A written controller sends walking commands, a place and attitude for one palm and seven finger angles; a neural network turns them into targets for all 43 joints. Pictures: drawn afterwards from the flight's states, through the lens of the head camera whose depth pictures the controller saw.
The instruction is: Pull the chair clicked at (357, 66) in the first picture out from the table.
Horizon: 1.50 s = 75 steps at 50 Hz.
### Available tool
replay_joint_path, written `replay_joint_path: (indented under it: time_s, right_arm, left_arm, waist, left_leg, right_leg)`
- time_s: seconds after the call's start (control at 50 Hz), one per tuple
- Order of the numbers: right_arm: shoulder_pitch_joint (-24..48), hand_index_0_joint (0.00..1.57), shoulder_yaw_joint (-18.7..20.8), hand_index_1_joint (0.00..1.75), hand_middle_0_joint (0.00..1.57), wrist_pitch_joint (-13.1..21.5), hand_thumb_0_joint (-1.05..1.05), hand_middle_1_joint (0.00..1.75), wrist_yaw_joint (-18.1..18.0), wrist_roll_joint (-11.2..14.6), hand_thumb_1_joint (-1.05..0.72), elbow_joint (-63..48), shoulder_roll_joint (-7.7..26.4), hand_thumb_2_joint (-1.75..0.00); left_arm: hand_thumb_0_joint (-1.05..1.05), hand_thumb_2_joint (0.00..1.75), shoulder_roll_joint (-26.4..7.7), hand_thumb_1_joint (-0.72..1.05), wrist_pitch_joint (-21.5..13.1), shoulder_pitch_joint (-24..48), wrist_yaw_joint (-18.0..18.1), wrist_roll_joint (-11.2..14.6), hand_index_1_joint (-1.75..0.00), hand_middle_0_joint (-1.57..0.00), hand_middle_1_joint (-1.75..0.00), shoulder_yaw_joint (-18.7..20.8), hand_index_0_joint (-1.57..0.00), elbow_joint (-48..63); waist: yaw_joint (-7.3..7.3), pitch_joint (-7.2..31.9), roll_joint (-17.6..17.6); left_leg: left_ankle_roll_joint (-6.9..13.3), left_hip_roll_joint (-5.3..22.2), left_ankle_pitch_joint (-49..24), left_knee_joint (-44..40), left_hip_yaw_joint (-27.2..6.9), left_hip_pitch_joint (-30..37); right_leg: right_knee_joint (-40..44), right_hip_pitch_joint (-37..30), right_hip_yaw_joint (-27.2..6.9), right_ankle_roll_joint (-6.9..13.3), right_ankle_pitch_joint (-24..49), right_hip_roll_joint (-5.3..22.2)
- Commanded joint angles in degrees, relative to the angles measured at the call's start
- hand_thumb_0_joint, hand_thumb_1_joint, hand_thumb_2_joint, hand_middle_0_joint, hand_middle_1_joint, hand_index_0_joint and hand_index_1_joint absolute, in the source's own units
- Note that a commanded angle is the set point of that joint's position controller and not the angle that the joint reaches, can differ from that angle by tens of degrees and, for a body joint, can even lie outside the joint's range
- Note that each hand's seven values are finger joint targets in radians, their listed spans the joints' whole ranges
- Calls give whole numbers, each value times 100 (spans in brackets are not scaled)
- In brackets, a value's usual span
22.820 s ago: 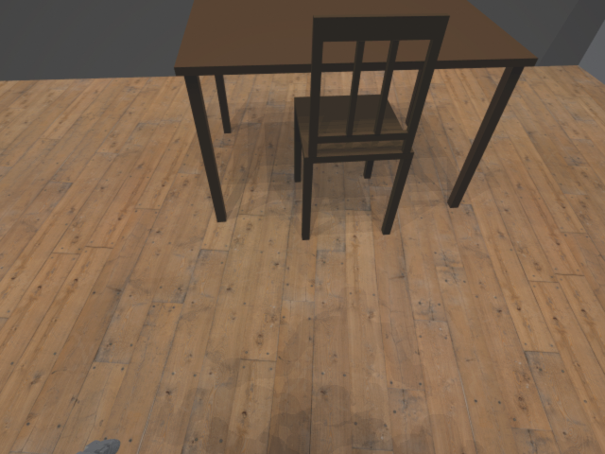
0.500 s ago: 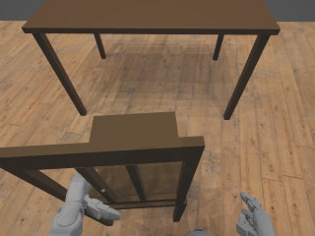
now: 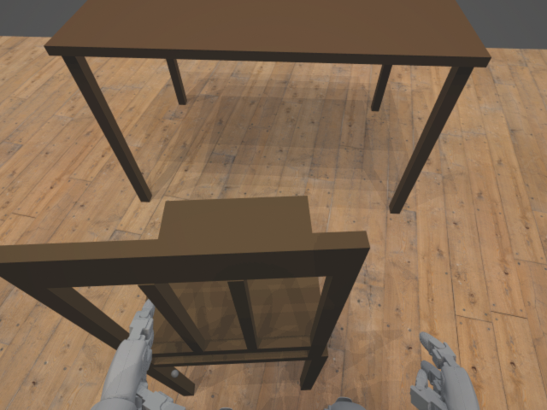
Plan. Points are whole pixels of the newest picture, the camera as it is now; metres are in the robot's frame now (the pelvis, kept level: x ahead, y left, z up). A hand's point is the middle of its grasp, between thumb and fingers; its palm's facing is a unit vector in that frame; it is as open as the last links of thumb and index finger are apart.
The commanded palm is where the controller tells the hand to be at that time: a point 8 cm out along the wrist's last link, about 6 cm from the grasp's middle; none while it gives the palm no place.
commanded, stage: draw the fingers out of the gap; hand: left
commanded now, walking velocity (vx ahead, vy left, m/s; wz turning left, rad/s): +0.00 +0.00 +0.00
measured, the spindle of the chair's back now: (180, 319) +0.26 +0.15 -0.02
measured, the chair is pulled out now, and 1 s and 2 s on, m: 0.59 0.59 0.59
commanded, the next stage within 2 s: draw the hand back to the body in 0.40 s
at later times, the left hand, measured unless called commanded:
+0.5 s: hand out of the picture +0.12 +0.15 -0.02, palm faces +0.04 -0.98 -0.18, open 17.5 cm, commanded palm +0.08 +0.20 +0.00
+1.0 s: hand (106, 397) +0.14 +0.18 +0.08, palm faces +0.02 -0.99 -0.11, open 17.4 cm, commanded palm +0.10 +0.24 +0.10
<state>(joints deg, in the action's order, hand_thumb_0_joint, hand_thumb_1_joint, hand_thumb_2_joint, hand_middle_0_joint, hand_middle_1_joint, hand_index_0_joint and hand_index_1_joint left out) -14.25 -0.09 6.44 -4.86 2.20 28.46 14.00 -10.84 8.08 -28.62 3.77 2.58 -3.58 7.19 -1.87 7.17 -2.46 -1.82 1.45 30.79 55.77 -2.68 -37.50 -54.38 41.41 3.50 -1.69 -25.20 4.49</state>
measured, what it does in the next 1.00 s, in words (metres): stands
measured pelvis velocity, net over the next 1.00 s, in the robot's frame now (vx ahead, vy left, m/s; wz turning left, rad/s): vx -0.02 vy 0.00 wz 0.00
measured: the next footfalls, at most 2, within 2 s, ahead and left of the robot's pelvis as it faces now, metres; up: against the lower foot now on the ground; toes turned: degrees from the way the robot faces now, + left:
none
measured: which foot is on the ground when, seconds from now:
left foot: down 0.00-1.00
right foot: down 0.00-1.00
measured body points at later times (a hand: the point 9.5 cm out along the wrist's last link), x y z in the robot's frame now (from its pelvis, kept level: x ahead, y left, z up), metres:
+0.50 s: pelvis -0.01 +0.00 -0.01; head +0.03 -0.01 +0.44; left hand +0.11 +0.20 +0.00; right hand +0.19 -0.24 -0.08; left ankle -0.03 +0.14 -0.68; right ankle +0.01 -0.14 -0.68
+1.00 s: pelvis -0.02 +0.00 -0.01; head +0.02 -0.01 +0.43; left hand +0.14 +0.23 +0.09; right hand +0.18 -0.23 -0.09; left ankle -0.03 +0.14 -0.68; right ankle +0.01 -0.14 -0.68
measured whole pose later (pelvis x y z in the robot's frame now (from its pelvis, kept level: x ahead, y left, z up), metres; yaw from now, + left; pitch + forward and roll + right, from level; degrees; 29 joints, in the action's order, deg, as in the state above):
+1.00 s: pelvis -0.02 +0.00 -0.01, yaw +0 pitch +11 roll -2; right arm -11.8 1.4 9.0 -4.9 5.5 29.4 10.6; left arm -15.0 -13.3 -42.4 -10.7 16.9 8.6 23.8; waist 0.8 7.5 -3.5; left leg -1.9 2.1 32.6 61.9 -3.4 -40.4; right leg -58.9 43.6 3.8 -1.6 -26.0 3.9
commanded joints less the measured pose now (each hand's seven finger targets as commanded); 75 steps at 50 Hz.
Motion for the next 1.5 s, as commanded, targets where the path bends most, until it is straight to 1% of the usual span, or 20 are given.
replay_joint_path:
  time_s: [0.0,0.22,0.26,0.42,0.5,0.52,0.56,0.6,0.66,0.74,0.8,0.86,1.0,1.02,1.04,1.08,1.16,1.28,1.44,1.48]
  right_arm:
    - [382,20,266,30,20,337,0,30,-114,-29,-90,-939,632,-90]
    - [481,20,294,30,20,291,0,30,-149,0,-90,-1148,560,-90]
    - [493,20,325,30,20,288,0,30,-159,-6,-90,-1196,529,-90]
    - [526,20,394,30,20,215,0,30,-188,36,-90,-1309,436,-90]
    - [548,20,423,30,20,212,0,30,-205,56,-90,-1353,400,-90]
    - [485,20,394,30,20,375,0,30,-200,48,-90,-1310,410,-90]
    - [443,20,448,30,20,508,0,30,-206,56,-90,-1118,430,-90]
    - [450,20,450,30,20,579,0,30,-173,88,-90,-1008,387,-90]
    - [596,20,503,30,20,608,0,30,-77,128,-90,-858,344,-90]
    - [810,20,513,30,20,674,0,30,101,171,-90,-789,370,-90]
    - [934,20,510,30,20,588,0,30,106,273,-90,-981,369,-90]
    - [961,20,471,30,20,548,0,30,-21,316,-90,-1025,339,-90]
    - [772,20,371,30,20,810,0,30,-137,319,-90,-798,407,-90]
    - [671,20,373,30,20,551,0,30,-256,144,-90,-820,334,-90]
    - [614,20,259,30,20,493,0,30,-273,114,-90,-987,256,-90]
    - [662,20,234,30,20,344,0,30,-330,83,-90,-817,205,-90]
    - [828,20,151,30,20,194,0,30,-399,55,-90,-710,249,-90]
    - [862,20,78,30,20,439,0,30,-380,-12,-90,-482,309,-90]
    - [899,20,72,30,20,911,0,30,-253,-102,-90,-141,430,-90]
    - [911,20,45,30,20,1004,0,30,-222,-97,-90,-63,442,-90]
  left_arm:
    - [0,20,-549,-55,-374,-211,107,-62,0,0,0,345,0,1333]
    - [0,20,-422,-55,-313,-1144,-36,-64,0,0,0,155,0,1763]
    - [0,20,-495,-55,-348,-1353,-24,-126,0,0,0,199,0,1939]
    - [0,20,-423,-55,-511,-2157,-85,-129,0,0,0,180,0,2154]
    - [0,20,-380,-55,-597,-2497,-139,-154,0,0,0,104,0,2320]
    - [0,20,-11,-55,-1218,-1883,-261,525,0,0,0,117,0,3017]
    - [0,20,-511,-55,-1712,-2037,-348,607,0,0,0,597,0,2920]
    - [0,20,-533,-55,-2101,-1942,-470,711,0,0,0,716,0,2927]
    - [0,20,-526,-55,-2656,-1973,-754,808,0,0,0,850,0,2608]
    - [0,20,-654,-55,-3347,-1740,-1411,1078,0,0,0,978,0,2458]
    - [0,20,-869,-55,-3027,-2033,-1611,1273,0,0,0,1396,0,2510]
    - [0,20,-994,-55,-2636,-1898,-1481,1471,0,0,0,1733,0,2731]
    - [0,29,-1133,-37,-2517,-1374,-1477,1590,-4,-2,-4,1919,-2,2791]
    - [0,31,-2224,-33,-1885,-1766,-469,487,-5,-3,-5,2469,-3,2732]
    - [0,32,-1547,-30,-1631,-1770,-107,360,-5,-4,-5,1965,-4,3305]
    - [0,36,-1482,-22,-1249,-1929,305,161,-7,-4,-7,1966,-4,3133]
    - [0,43,-1917,-8,-1055,-1457,628,86,-10,-7,-10,2363,-7,3270]
    - [0,53,-2096,14,-1066,-796,775,27,-14,-10,-14,2541,-10,3432]
    - [0,67,-2373,43,-1149,-26,859,-16,-20,-13,-20,2824,-13,3989]
    - [0,71,-2546,50,-1145,197,907,-38,-22,-15,-22,2968,-15,4172]
  waist:
    - [-27,887,191]
    - [-25,739,303]
    - [53,812,129]
    - [74,742,339]
    - [96,738,178]
    - [-25,683,450]
    - [121,936,227]
    - [133,937,18]
    - [157,707,249]
    - [161,831,90]
    - [291,1023,-52]
    - [311,951,163]
    - [185,536,219]
    - [686,825,-212]
    - [481,500,-364]
    - [485,240,-297]
    - [521,-28,-283]
    - [512,-251,-552]
    - [560,58,-548]
    - [580,96,-978]
  left_leg:
    - [205,-159,-1749,-739,148,137]
    - [223,-175,-1528,-584,125,-116]
    - [223,-177,-1628,-568,122,-109]
    - [241,-202,-1495,-403,161,-340]
    - [249,-201,-1511,-358,158,-339]
    - [225,-270,-1543,-151,115,-442]
    - [222,-260,-1613,-88,122,-453]
    - [188,-262,-1616,-75,114,-381]
    - [176,-213,-1456,19,102,-650]
    - [150,-186,-1238,126,93,-801]
    - [159,-193,-1156,-170,138,-567]
    - [177,-179,-1064,-348,103,-429]
    - [170,-135,-1127,-706,55,21]
    - [122,69,-1171,-1086,138,371]
    - [116,22,-1197,-1233,160,478]
    - [136,78,-1459,-1321,200,735]
    - [123,100,-1660,-1738,198,1182]
    - [120,97,-2001,-2243,205,1939]
    - [145,99,-2822,-2657,216,2731]
    - [123,64,-2991,-2722,237,2844]
  right_leg:
    - [624,-945,213,204,1281,-163]
    - [557,-748,225,196,1033,-189]
    - [507,-761,220,228,1080,-190]
    - [433,-645,197,218,1019,-214]
    - [368,-521,216,231,969,-222]
    - [298,-376,298,214,1126,-254]
    - [203,-452,242,245,1135,-267]
    - [145,-378,242,252,1032,-268]
    - [89,-247,209,254,857,-286]
    - [-17,-189,68,254,591,-228]
    - [219,-653,12,256,474,-207]
    - [481,-880,7,236,315,-239]
    - [913,-997,51,192,400,-263]
    - [1168,-1632,-159,349,446,-88]
    - [1257,-1716,-8,329,625,-55]
    - [1364,-1862,73,345,930,-102]
    - [1755,-2367,65,359,1225,-126]
    - [2205,-2766,27,360,1626,-106]
    - [2450,-3306,41,335,2408,-74]
    - [2508,-3423,1,350,2527,-49]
